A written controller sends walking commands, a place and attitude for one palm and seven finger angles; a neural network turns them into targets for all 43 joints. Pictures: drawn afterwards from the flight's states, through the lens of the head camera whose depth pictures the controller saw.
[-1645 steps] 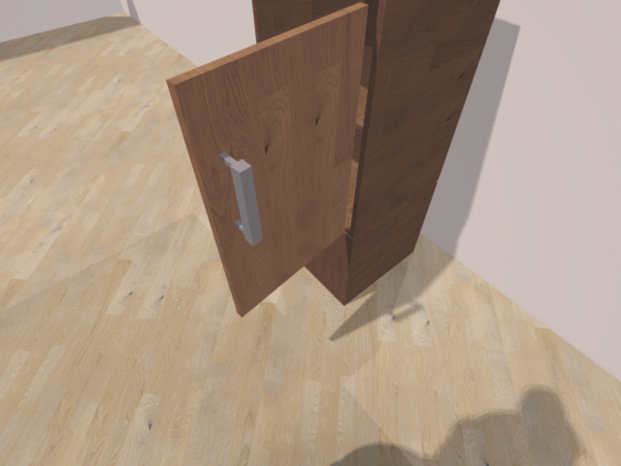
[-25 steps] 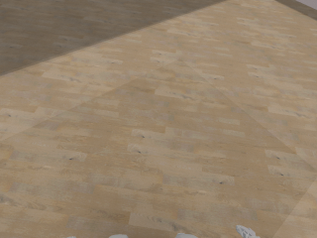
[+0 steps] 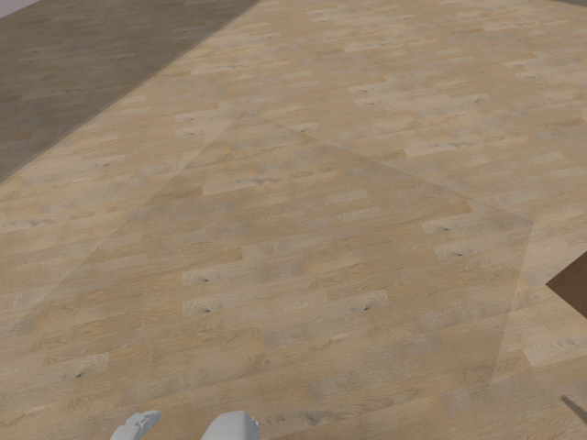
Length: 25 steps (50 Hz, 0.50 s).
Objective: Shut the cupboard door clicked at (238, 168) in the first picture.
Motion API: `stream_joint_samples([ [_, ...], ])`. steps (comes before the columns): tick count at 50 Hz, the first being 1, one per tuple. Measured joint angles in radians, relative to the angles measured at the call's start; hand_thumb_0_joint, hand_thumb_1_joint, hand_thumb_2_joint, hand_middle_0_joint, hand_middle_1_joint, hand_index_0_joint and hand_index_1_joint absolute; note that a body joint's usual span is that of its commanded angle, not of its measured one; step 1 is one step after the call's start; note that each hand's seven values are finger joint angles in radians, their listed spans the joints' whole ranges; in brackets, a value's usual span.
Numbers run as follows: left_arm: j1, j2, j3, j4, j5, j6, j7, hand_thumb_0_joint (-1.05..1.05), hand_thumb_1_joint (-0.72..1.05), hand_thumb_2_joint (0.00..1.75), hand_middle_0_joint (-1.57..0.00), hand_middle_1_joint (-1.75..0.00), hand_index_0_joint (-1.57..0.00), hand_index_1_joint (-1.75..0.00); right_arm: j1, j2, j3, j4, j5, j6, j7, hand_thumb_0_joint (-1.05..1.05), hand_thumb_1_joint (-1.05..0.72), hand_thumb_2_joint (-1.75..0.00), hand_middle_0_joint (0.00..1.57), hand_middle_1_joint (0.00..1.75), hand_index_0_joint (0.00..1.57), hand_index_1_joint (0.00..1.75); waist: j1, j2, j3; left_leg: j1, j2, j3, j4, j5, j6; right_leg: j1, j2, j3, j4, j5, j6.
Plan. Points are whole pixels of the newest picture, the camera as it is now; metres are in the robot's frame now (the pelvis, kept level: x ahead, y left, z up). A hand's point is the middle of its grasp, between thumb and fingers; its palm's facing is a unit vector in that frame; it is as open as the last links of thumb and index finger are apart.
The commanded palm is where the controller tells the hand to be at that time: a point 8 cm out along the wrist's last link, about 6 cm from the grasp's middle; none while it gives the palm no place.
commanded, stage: turn to face it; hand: left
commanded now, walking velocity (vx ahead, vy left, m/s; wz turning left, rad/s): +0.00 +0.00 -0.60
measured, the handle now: out of the picture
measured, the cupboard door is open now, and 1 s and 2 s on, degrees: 66 66 66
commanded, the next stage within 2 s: take the last steps up to it in 1.40 s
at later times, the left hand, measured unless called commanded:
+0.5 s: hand (175, 404) +0.19 +0.21 -0.16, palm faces -0.27 -0.94 -0.21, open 7.4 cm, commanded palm none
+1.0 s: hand (237, 379) +0.23 +0.11 -0.17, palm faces -0.54 -0.82 -0.20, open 7.4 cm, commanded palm none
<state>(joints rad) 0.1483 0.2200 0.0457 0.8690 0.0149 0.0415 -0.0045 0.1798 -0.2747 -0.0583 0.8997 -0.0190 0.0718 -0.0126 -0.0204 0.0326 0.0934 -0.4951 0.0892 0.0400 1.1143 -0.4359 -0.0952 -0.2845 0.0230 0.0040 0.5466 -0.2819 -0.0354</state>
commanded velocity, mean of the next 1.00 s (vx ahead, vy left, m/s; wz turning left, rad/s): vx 0.00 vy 0.00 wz -0.60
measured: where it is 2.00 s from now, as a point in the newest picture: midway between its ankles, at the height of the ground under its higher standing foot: outside the picture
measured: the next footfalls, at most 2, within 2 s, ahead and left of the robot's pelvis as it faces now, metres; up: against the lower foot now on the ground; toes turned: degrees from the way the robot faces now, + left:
left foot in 0.22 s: +0.08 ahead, +0.14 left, +0.00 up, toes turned -6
right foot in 0.62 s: +0.01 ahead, -0.12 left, +0.00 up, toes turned -28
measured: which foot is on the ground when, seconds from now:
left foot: up 0.00-0.20, down 0.22-0.62, up 0.64-1.00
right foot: down 0.00-0.22, up 0.24-0.60, down 0.62-1.00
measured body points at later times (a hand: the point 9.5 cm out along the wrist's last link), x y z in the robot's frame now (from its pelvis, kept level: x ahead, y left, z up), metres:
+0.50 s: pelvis +0.03 +0.03 +0.01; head +0.09 +0.03 +0.45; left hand +0.20 +0.26 -0.14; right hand +0.01 -0.23 -0.12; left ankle +0.04 +0.14 -0.73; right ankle -0.04 -0.10 -0.67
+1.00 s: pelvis +0.05 -0.01 +0.00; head +0.10 -0.02 +0.45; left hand +0.26 +0.16 -0.15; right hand +0.00 -0.28 -0.13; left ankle +0.13 +0.09 -0.72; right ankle -0.03 -0.10 -0.73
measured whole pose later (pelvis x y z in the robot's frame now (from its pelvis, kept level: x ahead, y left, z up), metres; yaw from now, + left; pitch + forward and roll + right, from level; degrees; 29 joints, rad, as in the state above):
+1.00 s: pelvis +0.05 -0.01 +0.00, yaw -35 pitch +2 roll +0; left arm 0.19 0.22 0.05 0.90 0.02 0.05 -0.01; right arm 0.14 -0.23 -0.04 0.85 -0.01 0.05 -0.01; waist 0.01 -0.03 0.07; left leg -0.39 0.04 0.03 0.69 -0.34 -0.09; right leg -0.27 0.05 0.11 0.54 -0.30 0.00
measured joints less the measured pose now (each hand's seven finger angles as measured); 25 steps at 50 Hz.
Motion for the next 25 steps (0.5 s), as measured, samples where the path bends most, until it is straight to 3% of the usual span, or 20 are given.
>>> stream_joint_samples([
  [6,0.026,-0.006,-0.003,0.009,0.007,0.005,-0.006,0.00,0.90,0.89,-0.20,-0.30,-0.20,-0.30,-0.026,0.028,0.009,-0.030,0.003,-0.009,0.006,0.01,-0.91,-0.90,0.20,0.30,0.20,0.29,0.017,-0.038,-0.015,0.028,-0.029,-0.018,-0.195,0.026,0.001,0.010,0.021,0.066,-0.044,0.025,0.006],
  [10,0.038,0.004,0.006,0.017,0.005,0.015,-0.007,0.00,0.90,0.89,-0.20,-0.30,-0.20,-0.30,-0.035,0.045,0.019,-0.045,0.010,-0.026,0.002,0.00,-0.91,-0.90,0.20,0.30,0.20,0.29,0.029,-0.065,-0.024,0.124,-0.057,-0.017,-0.436,0.090,0.013,-0.013,0.035,0.114,-0.008,0.006,0.027],
  [12,0.042,0.012,0.014,0.019,-0.002,0.025,-0.008,0.00,0.90,0.89,-0.20,-0.30,-0.20,-0.30,-0.027,0.049,0.025,-0.055,0.004,-0.045,-0.001,0.00,-0.91,-0.90,0.20,0.30,0.20,0.29,0.028,-0.069,-0.035,0.164,-0.054,-0.014,-0.544,0.142,0.045,-0.052,0.049,0.126,0.067,-0.054,0.038],
  [15,0.029,0.035,0.029,0.025,0.002,0.036,-0.014,0.00,0.90,0.89,-0.20,-0.30,-0.20,-0.30,-0.017,0.067,0.043,-0.062,-0.011,-0.054,-0.005,0.00,-0.91,-0.90,0.20,0.30,0.20,0.30,0.034,-0.087,-0.015,0.176,-0.039,0.026,-0.525,0.130,0.100,-0.146,0.042,0.076,0.358,-0.220,0.058],
  [18,0.022,0.051,0.041,0.025,0.002,0.040,-0.024,0.00,0.91,0.89,-0.20,-0.30,-0.20,-0.30,0.006,0.077,0.051,-0.062,-0.016,-0.056,-0.010,0.00,-0.91,-0.90,0.20,0.30,0.20,0.30,0.037,-0.079,-0.005,0.217,-0.013,0.057,-0.572,0.143,0.105,-0.204,0.015,0.018,0.560,-0.213,0.083],
  [21,0.014,0.058,0.046,0.023,0.001,0.046,-0.030,0.00,0.91,0.89,-0.20,-0.30,-0.20,-0.30,0.026,0.080,0.050,-0.051,-0.015,-0.057,-0.011,0.00,-0.91,-0.90,0.20,0.30,0.20,0.30,0.035,-0.064,0.000,0.251,0.014,0.089,-0.608,0.154,0.098,-0.207,-0.019,-0.015,0.576,-0.190,0.098],
  [25,-0.007,0.058,0.046,0.021,0.001,0.054,-0.035,0.00,0.91,0.90,-0.20,-0.30,-0.20,-0.30,0.051,0.073,0.040,-0.030,-0.016,-0.052,-0.006,0.00,-0.91,-0.90,0.20,0.30,0.20,0.30,0.022,-0.042,0.003,0.275,0.048,0.135,-0.610,0.142,0.082,-0.164,-0.050,-0.041,0.442,-0.179,0.097],
])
